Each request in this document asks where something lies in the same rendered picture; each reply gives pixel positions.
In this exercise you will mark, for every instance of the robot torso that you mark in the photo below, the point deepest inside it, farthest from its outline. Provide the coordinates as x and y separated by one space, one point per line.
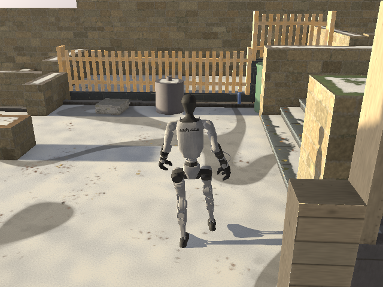
190 145

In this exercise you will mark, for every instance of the robot right hand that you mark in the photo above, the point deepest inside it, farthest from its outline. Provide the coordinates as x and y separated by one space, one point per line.
225 171

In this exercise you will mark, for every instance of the robot left hand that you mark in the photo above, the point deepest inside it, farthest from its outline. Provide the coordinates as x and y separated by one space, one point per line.
163 167

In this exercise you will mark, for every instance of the right robot forearm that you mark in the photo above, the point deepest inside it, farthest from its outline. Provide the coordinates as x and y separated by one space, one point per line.
221 158

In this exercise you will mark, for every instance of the right robot upper arm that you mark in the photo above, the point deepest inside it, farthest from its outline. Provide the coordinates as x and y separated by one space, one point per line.
207 124

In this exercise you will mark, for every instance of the left robot upper arm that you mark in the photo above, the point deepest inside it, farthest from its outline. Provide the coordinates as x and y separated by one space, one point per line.
171 126

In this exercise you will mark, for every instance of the robot left foot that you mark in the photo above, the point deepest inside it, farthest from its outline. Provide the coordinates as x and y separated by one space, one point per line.
183 243

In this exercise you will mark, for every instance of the left robot forearm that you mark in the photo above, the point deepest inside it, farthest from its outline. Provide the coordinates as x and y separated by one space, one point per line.
163 156

